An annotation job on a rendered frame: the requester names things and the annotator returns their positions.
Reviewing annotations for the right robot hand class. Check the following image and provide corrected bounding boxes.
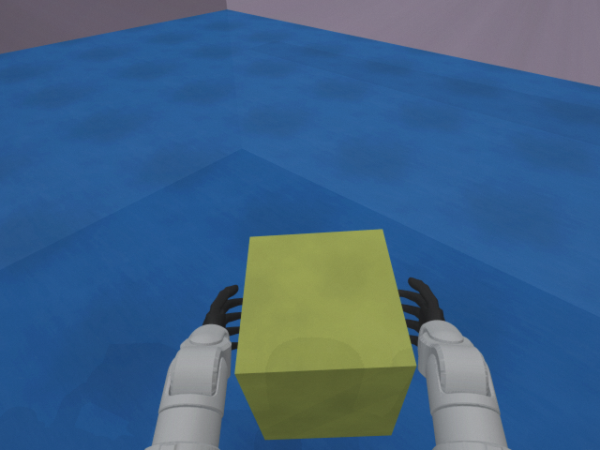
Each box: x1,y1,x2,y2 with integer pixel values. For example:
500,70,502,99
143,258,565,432
398,277,445,347

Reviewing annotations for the carton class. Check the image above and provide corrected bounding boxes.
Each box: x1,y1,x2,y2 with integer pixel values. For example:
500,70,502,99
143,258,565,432
234,229,416,440

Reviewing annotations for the left robot hand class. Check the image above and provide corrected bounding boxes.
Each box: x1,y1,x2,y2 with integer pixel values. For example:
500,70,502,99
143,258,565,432
202,285,243,350

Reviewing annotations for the robot left forearm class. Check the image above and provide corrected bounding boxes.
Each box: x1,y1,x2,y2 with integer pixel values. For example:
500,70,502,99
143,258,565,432
144,324,232,450

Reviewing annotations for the robot right forearm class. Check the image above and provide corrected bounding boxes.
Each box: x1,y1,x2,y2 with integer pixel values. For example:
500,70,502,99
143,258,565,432
418,320,511,450

